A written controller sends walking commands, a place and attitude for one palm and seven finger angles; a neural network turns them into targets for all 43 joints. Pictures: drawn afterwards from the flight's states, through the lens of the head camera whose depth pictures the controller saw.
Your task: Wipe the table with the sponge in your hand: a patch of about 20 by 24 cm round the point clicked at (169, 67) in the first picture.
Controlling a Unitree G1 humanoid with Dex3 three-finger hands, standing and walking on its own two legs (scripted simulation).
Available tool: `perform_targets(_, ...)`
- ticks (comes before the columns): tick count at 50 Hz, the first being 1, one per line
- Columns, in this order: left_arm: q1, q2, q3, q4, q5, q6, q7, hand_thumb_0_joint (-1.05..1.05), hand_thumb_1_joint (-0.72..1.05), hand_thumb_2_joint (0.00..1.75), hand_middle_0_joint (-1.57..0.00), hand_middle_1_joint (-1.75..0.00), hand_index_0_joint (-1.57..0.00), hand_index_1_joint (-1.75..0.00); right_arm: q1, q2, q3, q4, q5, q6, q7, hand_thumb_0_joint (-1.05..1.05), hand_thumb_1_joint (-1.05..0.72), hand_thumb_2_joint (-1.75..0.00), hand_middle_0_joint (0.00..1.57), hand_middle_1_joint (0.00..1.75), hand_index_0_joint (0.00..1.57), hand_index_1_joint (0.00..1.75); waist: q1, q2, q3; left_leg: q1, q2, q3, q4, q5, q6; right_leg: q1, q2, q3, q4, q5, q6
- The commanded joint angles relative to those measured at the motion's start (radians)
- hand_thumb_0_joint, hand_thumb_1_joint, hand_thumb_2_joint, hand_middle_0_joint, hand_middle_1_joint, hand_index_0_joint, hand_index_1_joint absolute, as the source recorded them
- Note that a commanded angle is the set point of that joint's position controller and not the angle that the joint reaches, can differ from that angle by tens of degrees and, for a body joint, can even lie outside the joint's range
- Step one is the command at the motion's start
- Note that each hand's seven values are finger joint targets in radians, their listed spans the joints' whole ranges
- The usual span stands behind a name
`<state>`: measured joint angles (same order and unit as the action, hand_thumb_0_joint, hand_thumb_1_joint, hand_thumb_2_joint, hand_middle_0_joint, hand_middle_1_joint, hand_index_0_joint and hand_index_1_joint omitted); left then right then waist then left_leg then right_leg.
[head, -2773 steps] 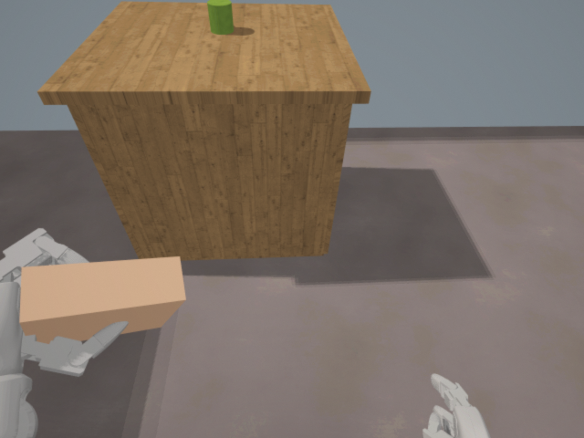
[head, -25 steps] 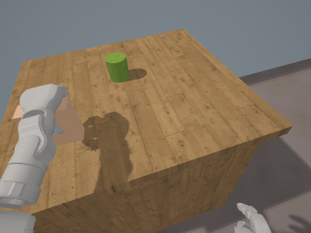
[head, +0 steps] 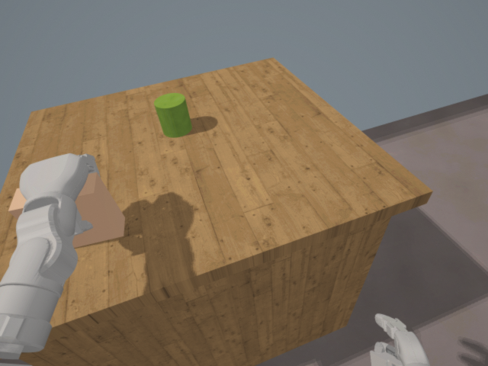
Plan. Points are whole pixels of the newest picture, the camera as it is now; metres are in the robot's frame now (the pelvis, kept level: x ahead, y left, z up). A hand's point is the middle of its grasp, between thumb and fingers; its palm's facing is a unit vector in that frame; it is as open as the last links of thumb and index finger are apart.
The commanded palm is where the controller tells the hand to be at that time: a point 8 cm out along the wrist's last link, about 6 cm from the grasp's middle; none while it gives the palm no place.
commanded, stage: wipe back along the first lane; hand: left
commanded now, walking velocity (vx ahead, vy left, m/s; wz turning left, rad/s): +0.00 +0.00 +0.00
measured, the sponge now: (81, 222) +0.32 +0.33 +0.09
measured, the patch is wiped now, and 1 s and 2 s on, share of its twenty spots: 1.00 1.00 1.00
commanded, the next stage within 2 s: lift the sponge slowly off the table in 0.86 s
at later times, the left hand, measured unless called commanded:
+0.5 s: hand (67, 222) +0.28 +0.30 +0.15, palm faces +0.14 -0.04 -0.99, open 9.0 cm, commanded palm +0.23 +0.28 +0.16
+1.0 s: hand (66, 246) +0.23 +0.28 +0.15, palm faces +0.23 -0.10 -0.97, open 9.0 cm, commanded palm +0.19 +0.26 +0.16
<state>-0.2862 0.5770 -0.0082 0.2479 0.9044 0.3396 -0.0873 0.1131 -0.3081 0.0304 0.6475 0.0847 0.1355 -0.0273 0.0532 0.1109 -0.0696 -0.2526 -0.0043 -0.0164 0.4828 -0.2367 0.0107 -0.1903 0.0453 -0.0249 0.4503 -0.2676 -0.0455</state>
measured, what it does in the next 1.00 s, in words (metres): stands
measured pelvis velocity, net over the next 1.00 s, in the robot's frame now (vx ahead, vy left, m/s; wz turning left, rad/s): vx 0.00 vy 0.02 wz -0.02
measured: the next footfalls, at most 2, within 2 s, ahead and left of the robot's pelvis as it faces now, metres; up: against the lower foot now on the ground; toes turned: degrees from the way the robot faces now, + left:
none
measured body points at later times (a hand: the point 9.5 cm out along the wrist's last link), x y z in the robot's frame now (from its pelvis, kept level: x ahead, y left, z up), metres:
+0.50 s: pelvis +0.00 +0.01 +0.00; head -0.02 -0.04 +0.44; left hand +0.26 +0.30 +0.20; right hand +0.23 -0.21 -0.09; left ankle +0.01 +0.12 -0.74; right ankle -0.02 -0.09 -0.74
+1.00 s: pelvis +0.00 +0.02 +0.00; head -0.03 -0.03 +0.44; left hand +0.22 +0.28 +0.20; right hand +0.25 -0.18 -0.07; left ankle +0.01 +0.12 -0.74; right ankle -0.02 -0.09 -0.74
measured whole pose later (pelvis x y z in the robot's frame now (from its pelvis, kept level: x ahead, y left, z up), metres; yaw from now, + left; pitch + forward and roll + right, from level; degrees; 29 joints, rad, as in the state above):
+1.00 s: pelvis +0.00 +0.02 +0.00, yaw -1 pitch -1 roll +0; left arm 0.15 0.46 -0.06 -0.38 0.91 0.53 0.00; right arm 0.03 -0.27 0.06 0.59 0.08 0.12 0.01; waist 0.11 0.13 -0.08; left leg -0.25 -0.02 0.01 0.53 -0.26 0.03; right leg -0.20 0.03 0.00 0.51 -0.29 -0.02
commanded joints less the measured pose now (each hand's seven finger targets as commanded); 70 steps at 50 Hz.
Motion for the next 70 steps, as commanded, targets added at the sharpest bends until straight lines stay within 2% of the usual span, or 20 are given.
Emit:
perform_targets(1, -0.069, 0.155, 0.021, -0.030, -0.006, 0.028, -0.037, 0.00, 0.10, 1.30, -1.20, -1.60, -1.20, -1.60, -0.184, -0.115, -0.035, -0.169, 0.005, -0.047, -0.010, 0.00, -0.90, -0.90, 0.20, 0.30, 0.20, 0.30, 0.014, -0.157, -0.077, 0.027, -0.037, 0.009, -0.022, 0.150, 0.046, 0.021, -0.012, 0.051, -0.076, 0.243, -0.004)
perform_targets(2, -0.043, 0.198, 0.068, -0.066, -0.011, 0.025, -0.036, 0.00, 0.10, 1.30, -1.20, -1.60, -1.20, -1.60, -0.193, -0.114, -0.037, -0.175, 0.005, -0.049, -0.006, 0.00, -0.90, -0.90, 0.20, 0.30, 0.20, 0.30, 0.027, -0.133, -0.096, 0.031, -0.037, 0.002, -0.020, 0.164, 0.045, 0.037, -0.013, 0.061, -0.068, 0.256, -0.009)
perform_targets(5, 0.016, 0.128, 0.016, -0.096, -0.020, 0.037, -0.038, 0.00, 0.10, 1.30, -1.20, -1.60, -1.20, -1.60, -0.199, -0.109, -0.035, -0.184, 0.007, -0.050, -0.003, 0.00, -0.90, -0.90, 0.20, 0.30, 0.20, 0.30, 0.021, -0.152, -0.086, 0.029, -0.037, 0.008, -0.013, 0.166, 0.045, 0.028, -0.012, 0.049, -0.062, 0.263, -0.003)
perform_targets(8, 0.116, 0.130, 0.045, -0.175, -0.042, 0.040, -0.033, 0.00, 0.10, 1.30, -1.20, -1.60, -1.20, -1.60, -0.207, -0.105, -0.038, -0.200, 0.003, -0.056, 0.003, 0.00, -0.90, -0.90, 0.20, 0.30, 0.20, 0.30, 0.041, -0.167, -0.133, 0.038, -0.038, 0.008, 0.002, 0.204, 0.047, 0.068, -0.016, 0.052, -0.037, 0.329, -0.001)
perform_targets(16, 0.241, 0.087, 0.040, -0.311, -0.066, 0.097, -0.015, 0.00, 0.10, 1.30, -1.20, -1.60, -1.20, -1.60, -0.234, -0.096, -0.035, -0.211, 0.005, -0.061, 0.010, 0.00, -0.90, -0.90, 0.20, 0.30, 0.20, 0.30, 0.046, -0.188, -0.075, 0.030, -0.030, 0.006, 0.004, 0.203, 0.041, 0.027, -0.011, 0.048, -0.030, 0.321, 0.004)
perform_targets(20, 0.201, 0.067, 0.009, -0.328, -0.054, 0.141, -0.012, 0.00, 0.10, 1.30, -1.20, -1.60, -1.20, -1.60, -0.249, -0.094, -0.028, -0.208, 0.007, -0.060, 0.004, 0.00, -0.90, -0.90, 0.20, 0.30, 0.20, 0.30, 0.036, -0.187, -0.043, 0.024, -0.025, 0.002, -0.007, 0.179, 0.037, -0.003, -0.008, 0.042, -0.036, 0.266, 0.002)
perform_targets(23, 0.203, 0.056, -0.010, -0.381, -0.045, 0.159, -0.015, 0.00, 0.10, 1.30, -1.20, -1.60, -1.20, -1.60, -0.264, -0.088, -0.025, -0.219, 0.007, -0.064, 0.004, 0.00, -0.90, -0.90, 0.20, 0.30, 0.20, 0.30, 0.045, -0.157, -0.076, 0.039, -0.025, -0.002, -0.011, 0.177, 0.038, 0.004, -0.008, 0.037, -0.029, 0.238, -0.002)
perform_targets(28, 0.285, 0.004, -0.046, -0.459, -0.051, 0.172, -0.019, 0.00, 0.10, 1.30, -1.20, -1.60, -1.20, -1.60, -0.291, -0.075, -0.015, -0.233, 0.008, -0.071, 0.014, 0.00, -0.90, -0.90, 0.20, 0.30, 0.20, 0.30, 0.057, -0.140, -0.111, 0.049, -0.020, -0.010, -0.012, 0.187, 0.035, 0.019, -0.006, 0.028, -0.014, 0.239, -0.005)
perform_targets(32, 0.341, -0.002, -0.033, -0.493, -0.057, 0.181, -0.014, 0.00, 0.10, 1.30, -1.20, -1.60, -1.20, -1.60, -0.309, -0.072, -0.013, -0.231, 0.007, -0.072, 0.020, 0.00, -0.90, -0.90, 0.20, 0.30, 0.20, 0.30, 0.059, -0.155, -0.087, 0.049, -0.011, -0.017, -0.020, 0.173, 0.031, 0.003, 0.002, 0.035, -0.017, 0.218, -0.009)
perform_targets(35, 0.332, -0.053, -0.077, -0.508, -0.063, 0.194, -0.007, 0.00, 0.10, 1.30, -1.20, -1.60, -1.20, -1.60, -0.308, -0.068, -0.007, -0.231, 0.007, -0.070, 0.018, 0.00, -0.90, -0.90, 0.20, 0.30, 0.20, 0.30, 0.052, -0.169, -0.059, 0.039, -0.007, -0.015, -0.024, 0.155, 0.032, -0.016, 0.000, 0.019, -0.024, 0.194, -0.004)
perform_targets(37, 0.346, -0.014, -0.040, -0.532, -0.055, 0.196, 0.000, 0.00, 0.10, 1.30, -1.20, -1.60, -1.20, -1.60, -0.326, -0.070, -0.008, -0.230, 0.004, -0.071, 0.018, 0.00, -0.90, -0.90, 0.20, 0.30, 0.20, 0.30, 0.060, -0.160, -0.044, 0.040, -0.004, -0.022, -0.030, 0.137, 0.030, -0.023, 0.005, 0.039, -0.027, 0.169, -0.010)
perform_targets(39, 0.373, -0.065, -0.076, -0.540, -0.057, 0.200, 0.008, 0.00, 0.10, 1.30, -1.20, -1.60, -1.20, -1.60, -0.316, -0.061, -0.007, -0.236, 0.006, -0.075, 0.018, 0.00, -0.90, -0.90, 0.20, 0.30, 0.20, 0.30, 0.060, -0.171, -0.048, 0.040, -0.006, -0.016, -0.020, 0.151, 0.033, -0.022, 0.002, 0.022, -0.021, 0.179, -0.007)
perform_targets(48, 0.467, -0.089, -0.086, -0.678, -0.063, 0.207, 0.037, 0.00, 0.10, 1.30, -1.20, -1.60, -1.20, -1.60, -0.330, -0.055, -0.007, -0.254, 0.004, -0.073, 0.027, 0.00, -0.90, -0.90, 0.20, 0.30, 0.20, 0.30, 0.070, -0.146, -0.073, 0.043, -0.002, -0.019, -0.018, 0.155, 0.030, -0.003, 0.004, 0.029, -0.009, 0.179, -0.011)
perform_targets(50, 0.422, -0.087, -0.087, -0.660, -0.063, 0.209, 0.045, 0.00, 0.10, 1.30, -1.20, -1.60, -1.20, -1.60, -0.330, -0.059, -0.007, -0.239, 0.004, -0.068, 0.023, 0.00, -0.90, -0.90, 0.20, 0.30, 0.20, 0.30, 0.057, -0.143, -0.040, 0.042, 0.005, -0.023, -0.029, 0.130, 0.028, -0.025, 0.006, 0.028, -0.022, 0.147, -0.011)
perform_targets(52, 0.407, -0.037, -0.043, -0.699, -0.056, 0.205, 0.057, 0.00, 0.10, 1.30, -1.20, -1.60, -1.20, -1.60, -0.344, -0.057, -0.009, -0.245, 0.001, -0.075, 0.018, 0.00, -0.90, -0.90, 0.20, 0.30, 0.20, 0.30, 0.068, -0.132, -0.049, 0.049, 0.002, -0.031, -0.034, 0.118, 0.030, -0.017, 0.013, 0.052, -0.024, 0.130, -0.018)
perform_targets(56, 0.328, -0.049, -0.068, -0.655, -0.054, 0.212, 0.063, 0.00, 0.10, 1.30, -1.20, -1.60, -1.20, -1.60, -0.326, -0.056, -0.005, -0.232, 0.001, -0.078, 0.002, 0.00, -0.90, -0.90, 0.20, 0.30, 0.20, 0.30, 0.060, -0.140, -0.030, 0.052, 0.000, -0.025, -0.036, 0.097, 0.031, -0.035, 0.006, 0.036, -0.037, 0.093, -0.012)
perform_targets(57, 0.306, -0.008, -0.036, -0.677, -0.049, 0.210, 0.066, 0.00, 0.10, 1.30, -1.20, -1.60, -1.20, -1.60, -0.341, -0.058, -0.004, -0.237, -0.001, -0.085, -0.002, 0.00, -0.90, -0.90, 0.20, 0.30, 0.20, 0.30, 0.063, -0.122, -0.043, 0.062, -0.002, -0.029, -0.039, 0.090, 0.031, -0.028, 0.012, 0.061, -0.039, 0.087, -0.019)
perform_targets(63, 0.296, 0.031, -0.009, -0.704, -0.053, 0.212, 0.053, 0.00, 0.10, 1.30, -1.20, -1.60, -1.20, -1.60, -0.340, -0.054, 0.000, -0.242, -0.006, -0.098, -0.007, 0.00, -0.90, -0.90, 0.20, 0.30, 0.20, 0.30, 0.078, -0.111, -0.120, 0.078, -0.020, -0.019, -0.011, 0.163, 0.033, 0.030, -0.004, 0.070, -0.024, 0.185, -0.016)
perform_targets(67, 0.290, 0.097, 0.044, -0.682, -0.056, 0.214, 0.037, 0.00, 0.10, 1.30, -1.20, -1.60, -1.20, -1.60, -0.351, -0.062, 0.000, -0.228, -0.009, -0.093, -0.010, 0.00, -0.90, -0.90, 0.20, 0.30, 0.20, 0.30, 0.075, -0.113, -0.076, 0.075, -0.019, -0.022, -0.012, 0.152, 0.030, 0.010, 0.000, 0.097, -0.040, 0.173, -0.017)
perform_targets(70, 0.263, 0.088, 0.031, -0.646, -0.059, 0.211, 0.027, 0.00, 0.10, 1.30, -1.20, -1.60, -1.20, -1.60, -0.339, -0.060, 0.003, -0.218, -0.010, -0.097, -0.017, 0.00, -0.90, -0.90, 0.20, 0.30, 0.20, 0.30, 0.069, -0.124, -0.062, 0.071, -0.023, -0.017, -0.007, 0.156, 0.033, 0.002, -0.006, 0.085, -0.045, 0.177, -0.010)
